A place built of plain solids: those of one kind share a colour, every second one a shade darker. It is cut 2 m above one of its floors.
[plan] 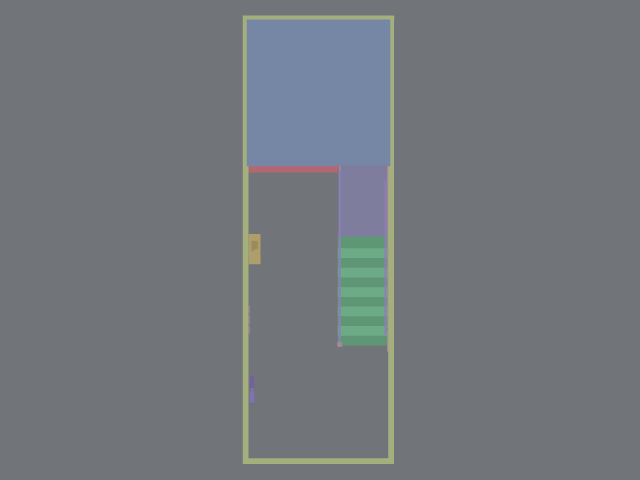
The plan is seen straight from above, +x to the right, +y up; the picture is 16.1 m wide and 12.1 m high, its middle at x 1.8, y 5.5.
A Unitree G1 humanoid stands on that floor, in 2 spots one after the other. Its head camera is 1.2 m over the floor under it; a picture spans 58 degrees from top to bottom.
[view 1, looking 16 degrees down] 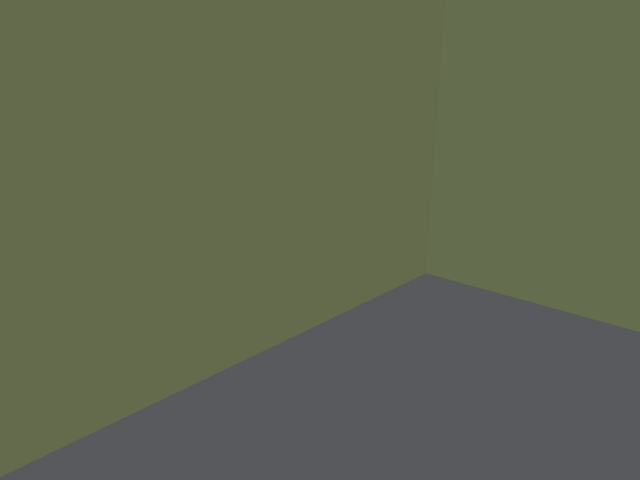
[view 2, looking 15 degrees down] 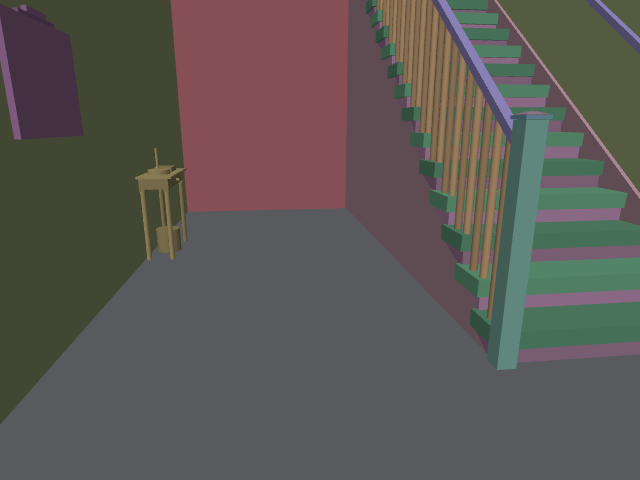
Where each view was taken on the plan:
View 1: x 2.90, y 1.64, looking -136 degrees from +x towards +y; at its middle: wall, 2.45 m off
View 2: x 1.12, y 1.00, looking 83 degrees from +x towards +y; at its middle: ground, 4.64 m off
